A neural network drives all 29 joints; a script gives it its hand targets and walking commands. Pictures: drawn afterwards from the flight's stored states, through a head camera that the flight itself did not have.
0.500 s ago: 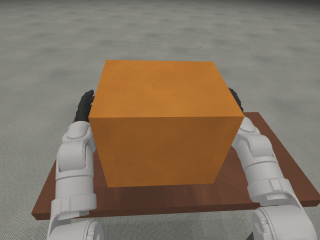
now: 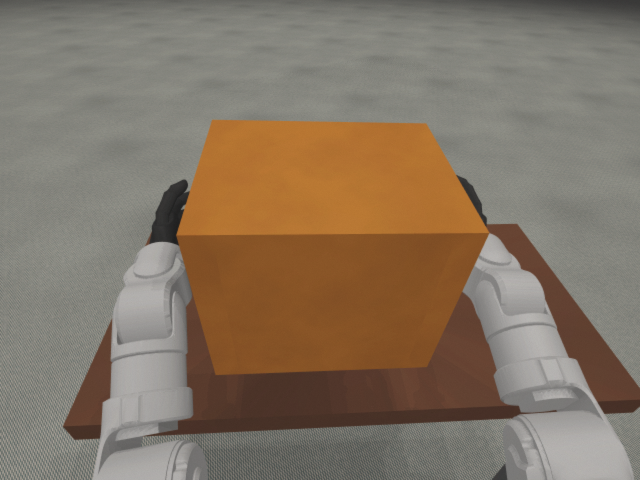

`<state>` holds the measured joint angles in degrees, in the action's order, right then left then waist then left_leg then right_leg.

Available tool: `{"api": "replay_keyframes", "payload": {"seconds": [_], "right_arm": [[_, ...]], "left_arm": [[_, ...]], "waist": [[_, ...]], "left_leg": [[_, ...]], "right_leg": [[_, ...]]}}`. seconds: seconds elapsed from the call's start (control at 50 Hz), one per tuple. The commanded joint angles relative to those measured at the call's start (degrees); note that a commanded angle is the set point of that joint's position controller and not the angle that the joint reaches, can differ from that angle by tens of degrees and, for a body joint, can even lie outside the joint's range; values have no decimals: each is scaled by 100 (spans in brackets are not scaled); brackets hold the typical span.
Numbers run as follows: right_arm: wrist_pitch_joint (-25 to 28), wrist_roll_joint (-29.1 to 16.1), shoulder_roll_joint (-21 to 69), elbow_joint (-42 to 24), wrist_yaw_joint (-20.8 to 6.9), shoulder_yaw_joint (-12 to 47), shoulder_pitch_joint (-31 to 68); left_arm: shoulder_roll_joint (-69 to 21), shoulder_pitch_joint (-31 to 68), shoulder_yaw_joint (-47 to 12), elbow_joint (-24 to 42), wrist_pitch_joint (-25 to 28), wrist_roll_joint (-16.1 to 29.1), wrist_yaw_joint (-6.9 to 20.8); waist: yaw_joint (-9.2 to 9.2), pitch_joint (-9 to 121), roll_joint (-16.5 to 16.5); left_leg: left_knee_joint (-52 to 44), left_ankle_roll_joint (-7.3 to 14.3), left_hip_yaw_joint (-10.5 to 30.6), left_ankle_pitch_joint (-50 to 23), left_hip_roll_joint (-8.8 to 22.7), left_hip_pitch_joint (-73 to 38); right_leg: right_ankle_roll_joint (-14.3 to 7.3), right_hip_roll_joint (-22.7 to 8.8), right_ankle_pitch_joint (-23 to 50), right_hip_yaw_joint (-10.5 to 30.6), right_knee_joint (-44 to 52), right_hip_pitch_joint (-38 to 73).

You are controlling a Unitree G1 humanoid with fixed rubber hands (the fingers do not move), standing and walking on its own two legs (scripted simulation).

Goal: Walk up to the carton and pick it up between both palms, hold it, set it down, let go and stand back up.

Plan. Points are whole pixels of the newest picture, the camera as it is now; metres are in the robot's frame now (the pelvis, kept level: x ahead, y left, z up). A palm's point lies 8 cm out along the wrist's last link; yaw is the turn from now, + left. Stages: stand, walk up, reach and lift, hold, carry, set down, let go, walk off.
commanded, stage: hold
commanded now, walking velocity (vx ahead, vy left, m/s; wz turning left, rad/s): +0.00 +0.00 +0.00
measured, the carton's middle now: (322, 247) +0.37 +0.00 +0.16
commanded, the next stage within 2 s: set down in 1.82 s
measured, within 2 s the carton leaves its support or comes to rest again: neither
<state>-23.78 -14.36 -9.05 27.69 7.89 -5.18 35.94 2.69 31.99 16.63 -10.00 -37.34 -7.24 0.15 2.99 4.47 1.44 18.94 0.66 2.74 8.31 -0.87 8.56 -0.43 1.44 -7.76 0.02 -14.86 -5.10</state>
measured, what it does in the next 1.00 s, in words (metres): stands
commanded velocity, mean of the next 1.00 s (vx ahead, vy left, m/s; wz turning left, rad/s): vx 0.00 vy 0.00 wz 0.00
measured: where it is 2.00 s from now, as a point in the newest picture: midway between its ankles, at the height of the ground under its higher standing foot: outside the picture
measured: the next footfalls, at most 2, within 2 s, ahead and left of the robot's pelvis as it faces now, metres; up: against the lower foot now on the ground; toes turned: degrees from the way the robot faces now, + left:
none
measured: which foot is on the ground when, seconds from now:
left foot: down 0.00-1.00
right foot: down 0.00-1.00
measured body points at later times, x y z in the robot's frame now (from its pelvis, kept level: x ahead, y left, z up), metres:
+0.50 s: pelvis +0.00 -0.01 +0.00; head -0.05 +0.02 +0.45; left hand +0.38 +0.18 +0.18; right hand +0.38 -0.19 +0.18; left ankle +0.02 +0.11 -0.75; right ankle +0.00 -0.12 -0.75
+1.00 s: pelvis +0.00 +0.00 +0.00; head -0.04 +0.02 +0.45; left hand +0.38 +0.18 +0.18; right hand +0.38 -0.18 +0.17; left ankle +0.02 +0.11 -0.75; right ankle +0.00 -0.12 -0.75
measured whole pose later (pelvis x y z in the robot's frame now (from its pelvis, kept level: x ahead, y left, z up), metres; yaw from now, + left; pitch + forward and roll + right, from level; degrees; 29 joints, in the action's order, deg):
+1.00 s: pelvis +0.00 +0.00 +0.00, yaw +0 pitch -2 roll -1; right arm -23.7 -14.9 -9.2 26.0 7.9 -4.8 34.6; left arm 2.4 30.5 16.0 -7.5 -37.9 -7.3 0.2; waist 3.1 4.2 1.7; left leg 19.1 0.8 2.6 8.8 -0.9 8.3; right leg -0.3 1.4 -7.9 0.2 -14.7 -4.7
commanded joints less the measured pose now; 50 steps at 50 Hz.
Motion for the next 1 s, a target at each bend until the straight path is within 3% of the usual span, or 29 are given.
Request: {"api": "replay_keyframes", "payload": {"seconds": [0.0,0.1,0.34,0.4,0.56,0.98], "right_arm": [[371,-708,3357,-2306,-753,2659,4583],[318,-579,3374,-2011,-765,2513,4560],[310,-558,3579,-1976,-718,2534,4686],[294,-450,3609,-1784,-676,2402,4758],[410,-574,3540,-2053,-672,2558,4739],[354,-636,3261,-2271,-768,2564,4475]], "left_arm": [[-3129,4050,-3402,1395,317,860,700],[-3115,3993,-3236,1195,242,747,754],[-3088,4161,-3174,1068,298,757,797],[-2958,4346,-2851,767,326,663,942],[-3051,4293,-3039,1007,429,795,856],[-3030,3994,-3246,1390,271,823,758]], "waist": [[5,2800,-382],[4,2322,-261],[-11,2381,-257],[27,2021,-140],[45,2641,-278],[40,2429,-354]], "left_leg": [[96,-347,-75,-1908,-63,-1443],[-101,-244,-105,-1388,-76,-1148],[-129,-170,-117,-1180,-136,-992],[-298,-73,-202,-716,-202,-669],[-44,-195,-150,-1422,-185,-1101],[-18,-294,-133,-1653,-113,-1250]], "right_leg": [[135,262,1456,-157,14,409],[152,171,1114,-101,107,394],[215,114,1261,-66,65,523],[278,49,1111,-61,62,644],[249,149,1428,-128,-12,635],[162,214,1295,-156,41,449]]}}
